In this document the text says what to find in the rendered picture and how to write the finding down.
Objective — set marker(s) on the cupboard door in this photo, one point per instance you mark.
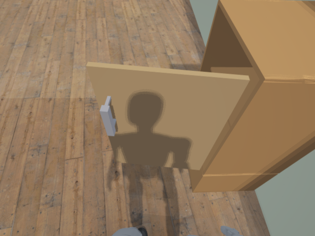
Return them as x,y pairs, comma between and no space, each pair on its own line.
165,117

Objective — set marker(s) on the right robot hand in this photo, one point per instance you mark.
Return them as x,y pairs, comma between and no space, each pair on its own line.
229,231

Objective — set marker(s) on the handle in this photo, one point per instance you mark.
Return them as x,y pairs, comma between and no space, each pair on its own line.
108,121

